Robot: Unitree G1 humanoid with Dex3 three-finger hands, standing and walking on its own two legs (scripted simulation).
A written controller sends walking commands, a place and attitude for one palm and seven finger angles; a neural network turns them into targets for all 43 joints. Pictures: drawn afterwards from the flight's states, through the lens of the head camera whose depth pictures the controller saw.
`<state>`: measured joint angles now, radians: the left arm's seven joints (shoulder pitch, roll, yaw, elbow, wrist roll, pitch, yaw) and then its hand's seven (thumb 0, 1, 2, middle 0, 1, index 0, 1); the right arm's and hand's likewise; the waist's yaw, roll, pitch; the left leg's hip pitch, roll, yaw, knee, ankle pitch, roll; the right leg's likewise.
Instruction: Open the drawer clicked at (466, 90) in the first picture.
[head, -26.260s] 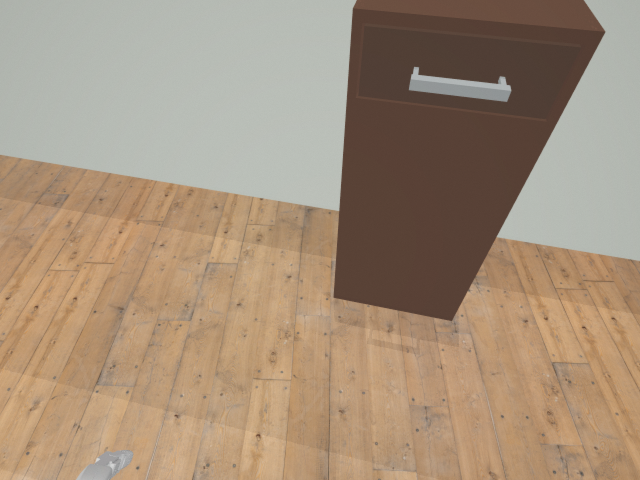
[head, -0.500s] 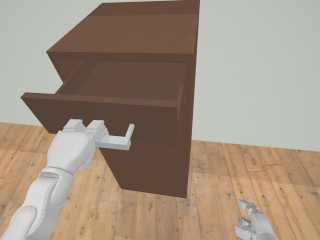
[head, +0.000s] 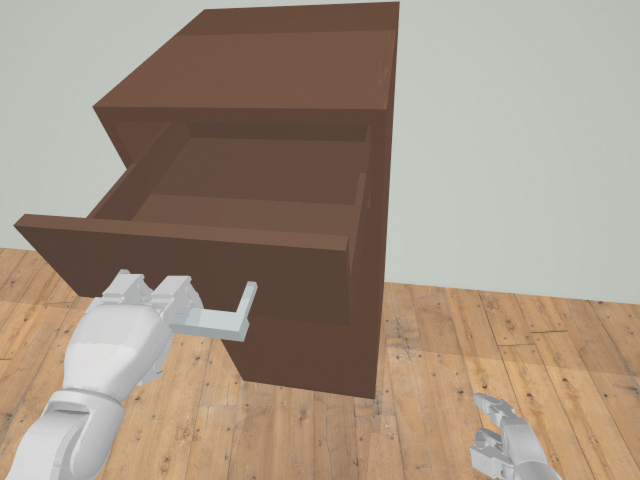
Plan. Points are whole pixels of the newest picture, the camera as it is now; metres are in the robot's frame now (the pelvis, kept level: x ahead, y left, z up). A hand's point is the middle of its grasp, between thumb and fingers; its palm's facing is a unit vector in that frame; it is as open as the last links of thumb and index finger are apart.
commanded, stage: pull the drawer open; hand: left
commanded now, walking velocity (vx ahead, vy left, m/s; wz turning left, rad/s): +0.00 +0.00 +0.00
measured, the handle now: (175, 301) +0.28 +0.20 +0.12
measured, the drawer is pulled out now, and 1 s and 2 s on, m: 0.22 0.30 0.30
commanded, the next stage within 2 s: open the thumb to release the handle in 0.88 s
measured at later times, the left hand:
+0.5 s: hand (129, 407) +0.16 +0.21 +0.10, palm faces +0.04 -0.09 -0.99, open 6.1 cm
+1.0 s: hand (115, 430) +0.14 +0.22 +0.10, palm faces +0.04 -0.08 -1.00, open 6.1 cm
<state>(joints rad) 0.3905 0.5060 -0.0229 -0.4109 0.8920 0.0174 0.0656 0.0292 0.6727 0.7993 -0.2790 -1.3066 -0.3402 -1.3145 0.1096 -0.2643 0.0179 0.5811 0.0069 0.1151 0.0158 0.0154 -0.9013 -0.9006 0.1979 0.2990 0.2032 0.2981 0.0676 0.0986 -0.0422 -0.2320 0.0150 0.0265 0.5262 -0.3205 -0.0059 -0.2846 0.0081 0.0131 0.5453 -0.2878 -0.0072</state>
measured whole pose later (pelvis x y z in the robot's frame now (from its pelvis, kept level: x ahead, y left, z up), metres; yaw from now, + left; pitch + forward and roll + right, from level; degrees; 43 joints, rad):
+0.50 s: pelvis +0.00 +0.00 -0.01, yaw +0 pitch +2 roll +0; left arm 0.65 0.53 0.01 -0.57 0.87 0.02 0.14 0.03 0.66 0.80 -0.29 -1.29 -0.36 -1.33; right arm 0.12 -0.27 0.04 0.52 0.01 0.11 0.02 0.02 -0.90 -0.90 0.20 0.30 0.20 0.30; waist 0.08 0.10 -0.06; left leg -0.28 0.03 0.03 0.60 -0.35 -0.01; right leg -0.32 0.02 0.01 0.60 -0.31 -0.01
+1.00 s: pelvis -0.01 +0.00 -0.01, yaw -2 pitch +2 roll +0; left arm 0.79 0.58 0.06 -0.63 0.85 0.00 0.22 0.02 0.67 0.78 -0.30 -1.29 -0.36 -1.31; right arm 0.13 -0.28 0.03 0.51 0.01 0.12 0.02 0.02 -0.90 -0.90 0.20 0.30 0.20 0.30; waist 0.06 0.09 -0.07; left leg -0.30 0.04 0.05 0.64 -0.37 -0.01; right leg -0.35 0.03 0.03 0.63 -0.31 -0.01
